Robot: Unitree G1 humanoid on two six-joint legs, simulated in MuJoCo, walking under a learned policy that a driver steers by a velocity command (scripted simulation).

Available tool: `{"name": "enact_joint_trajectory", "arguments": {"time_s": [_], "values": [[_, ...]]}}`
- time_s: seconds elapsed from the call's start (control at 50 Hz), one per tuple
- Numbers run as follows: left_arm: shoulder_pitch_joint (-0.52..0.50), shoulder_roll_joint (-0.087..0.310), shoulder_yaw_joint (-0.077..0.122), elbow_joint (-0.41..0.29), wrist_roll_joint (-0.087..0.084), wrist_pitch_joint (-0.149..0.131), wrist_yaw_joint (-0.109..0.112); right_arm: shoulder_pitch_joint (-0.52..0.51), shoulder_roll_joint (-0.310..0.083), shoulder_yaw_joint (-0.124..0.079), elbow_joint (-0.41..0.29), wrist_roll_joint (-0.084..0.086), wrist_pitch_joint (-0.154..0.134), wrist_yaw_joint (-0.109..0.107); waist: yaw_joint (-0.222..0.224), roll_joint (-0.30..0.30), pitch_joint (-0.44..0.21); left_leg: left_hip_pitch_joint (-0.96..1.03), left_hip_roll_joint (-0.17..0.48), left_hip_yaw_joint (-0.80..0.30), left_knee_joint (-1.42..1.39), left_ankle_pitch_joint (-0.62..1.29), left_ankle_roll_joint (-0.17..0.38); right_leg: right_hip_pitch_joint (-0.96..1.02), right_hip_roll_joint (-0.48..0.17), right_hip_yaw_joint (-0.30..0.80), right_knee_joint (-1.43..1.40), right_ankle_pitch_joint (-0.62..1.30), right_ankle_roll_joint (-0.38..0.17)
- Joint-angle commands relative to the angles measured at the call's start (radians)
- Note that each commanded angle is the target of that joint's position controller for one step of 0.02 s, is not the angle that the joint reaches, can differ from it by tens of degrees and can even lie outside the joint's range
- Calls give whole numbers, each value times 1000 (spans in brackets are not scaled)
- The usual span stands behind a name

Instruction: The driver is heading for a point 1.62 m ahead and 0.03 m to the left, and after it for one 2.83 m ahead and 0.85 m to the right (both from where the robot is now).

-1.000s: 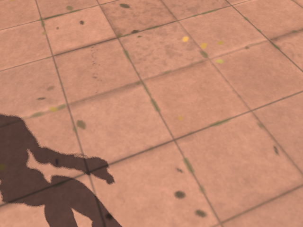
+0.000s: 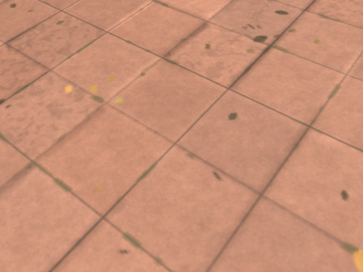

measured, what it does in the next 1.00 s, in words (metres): walks ahead: left foot, then right foot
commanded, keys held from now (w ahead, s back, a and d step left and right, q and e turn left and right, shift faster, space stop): no key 0.90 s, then w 0.10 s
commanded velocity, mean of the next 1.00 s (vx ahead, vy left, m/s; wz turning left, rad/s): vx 0.05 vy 0.00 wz -0.03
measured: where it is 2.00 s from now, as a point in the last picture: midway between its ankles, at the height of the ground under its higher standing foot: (185, 226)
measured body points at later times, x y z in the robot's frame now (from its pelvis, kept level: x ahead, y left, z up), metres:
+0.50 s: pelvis +0.10 +0.01 +0.00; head +0.10 +0.00 +0.45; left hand +0.14 +0.25 -0.15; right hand +0.16 -0.24 -0.15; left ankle +0.15 +0.09 -0.74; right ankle +0.10 -0.11 -0.74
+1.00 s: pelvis +0.14 -0.01 +0.00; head +0.14 -0.01 +0.45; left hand +0.14 +0.21 -0.16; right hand +0.14 -0.24 -0.16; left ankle +0.15 +0.09 -0.74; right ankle +0.10 -0.11 -0.74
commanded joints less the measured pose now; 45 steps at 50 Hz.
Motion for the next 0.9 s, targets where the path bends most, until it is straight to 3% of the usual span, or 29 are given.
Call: {"name": "enact_joint_trajectory", "arguments": {"time_s": [0.02, 0.06, 0.08, 0.1, 0.12, 0.14, 0.16, 0.18, 0.2, 0.22, 0.28, 0.36, 0.4, 0.44, 0.46, 0.48, 0.5, 0.54, 0.56, 0.66, 0.9], "values": [[30, 145, 28, -7, 2, -8, 16, -67, -44, 0, -72, 6, -23, -13, 8, -153, 26, 107, -61, 37, -101, 21, 39, -77, -240, 57, 100, 993, -55], [-7, 160, 30, 1, -1, -13, 24, 63, -73, -11, -22, 6, -33, -32, -50, -148, -26, 257, -97, 23, -175, 8, 78, -66, -241, 79, 215, 1101, -30], [-34, 169, 32, 6, -11, -16, 22, 160, -78, -15, 11, 2, -47, -43, -108, -121, -63, 380, -92, 17, -295, 120, 96, -79, -212, 62, 338, 1055, -13], [-32, 153, 26, -6, -18, -27, 20, 266, -123, -24, 41, -7, -62, -56, -143, -63, -153, 599, 34, -93, -310, 410, 124, -193, -163, 49, 508, 791, 10], [101, 69, 11, -3, -36, -26, 21, 316, -217, -39, 40, -11, -65, -58, -89, 162, -297, 836, 340, -404, -226, 961, 275, -380, -6, -10, 842, -9, 41], [142, 118, 27, 41, -22, -2, 26, 299, -184, -34, 52, 42, -54, -48, -73, 137, -376, 756, 386, -542, -309, 948, 368, -398, 52, 55, 973, -259, 48], [92, 134, 31, 48, 2, 12, 24, 187, -135, -22, 30, 53, -50, -44, -41, 44, -243, 616, 342, -456, -371, 676, 355, -427, -2, 75, 1014, -227, 52], [19, 123, 27, 40, 16, 17, 16, 90, -73, -3, 16, 43, -46, -46, -30, 10, -132, 504, 285, -382, -427, 487, 319, -457, -31, 57, 973, -186, 52], [-16, 106, 25, 39, 16, 27, 11, 47, -33, 14, 18, 34, -43, -50, -12, -1, -67, 413, 237, -304, -475, 394, 276, -435, -62, 51, 890, -163, 57], [-14, 90, 21, 45, 17, 41, 6, 25, -25, 19, 28, 29, -41, -56, 8, 29, -41, 338, 189, -235, -507, 333, 242, -382, -79, 30, 807, -138, 67], [12, 46, 4, 86, 12, 64, 10, 47, -44, 20, 67, 10, -42, -57, 12, 60, -65, 309, 135, -157, -503, 281, 215, -295, -68, -36, 601, -139, 89], [-56, 59, 2, 100, 9, 77, 20, 58, -84, 10, 96, 13, -25, -54, -16, 82, -75, 277, 143, -203, -536, -102, 211, -257, -80, -63, 425, -38, 85], [-55, 49, -2, 119, 14, 72, 19, 24, -81, 12, 99, 23, -10, -54, 5, 62, -48, 197, 132, -211, -540, -280, 179, -185, -79, -82, 317, 57, 71], [-71, 53, -8, 125, 26, 58, 22, 34, -55, 20, 112, 23, -5, -54, 7, 3, 1, 127, 111, -212, -530, -386, 111, -143, -123, -11, 172, 103, 47], [-83, 83, -7, 122, 29, 46, 27, 53, -38, 23, 116, 25, -4, -52, -14, -62, 25, 137, 70, -184, -487, -356, 75, -192, -201, 102, 80, 40, 29], [-119, 100, -4, 136, 9, 39, 30, 84, -12, 25, 128, 34, 1, -48, -58, -172, 61, 269, -5, -108, -443, -228, 54, -371, -230, 157, 24, -81, 10], [-144, 70, -14, 140, 1, 29, 29, 98, -10, 26, 153, 29, 1, -47, -68, -166, 46, 406, -7, -99, -403, -116, 48, -442, -235, 163, -22, -121, 18], [-158, 73, -12, 151, -5, 15, 32, 129, -18, 25, 186, 24, -6, -50, -79, -132, 18, 479, 15, -114, -401, -33, 54, -421, -200, 115, -14, -22, 43], [-147, 67, -13, 160, -7, 11, 34, 131, -28, 23, 198, 20, -10, -51, -72, -112, 11, 465, 24, -123, -406, -18, 60, -377, -188, 94, 7, 46, 45], [-97, 40, -14, 204, -5, 16, 35, 122, -2, 33, 243, 23, -19, -60, -42, -54, 4, 399, 32, -125, -430, -1, 56, -261, -180, 63, 53, 171, 31], [-84, 14, -18, 261, -6, 17, 42, 155, 23, 41, 325, 23, -15, -77, -39, -44, 2, 428, 40, -122, -407, 83, 54, -227, -179, 43, 66, 271, 29]]}}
